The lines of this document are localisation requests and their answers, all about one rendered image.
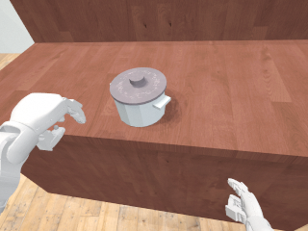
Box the lid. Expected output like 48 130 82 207
110 67 167 106

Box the table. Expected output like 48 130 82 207
0 0 308 231

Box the pot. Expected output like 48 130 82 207
115 93 171 127

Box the robot left forearm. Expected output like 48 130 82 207
0 120 39 216

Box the robot right forearm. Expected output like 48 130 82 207
245 216 274 231

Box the knob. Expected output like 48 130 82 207
129 72 145 86

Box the robot right hand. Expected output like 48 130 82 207
225 178 264 225

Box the robot left hand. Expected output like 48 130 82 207
10 92 86 151

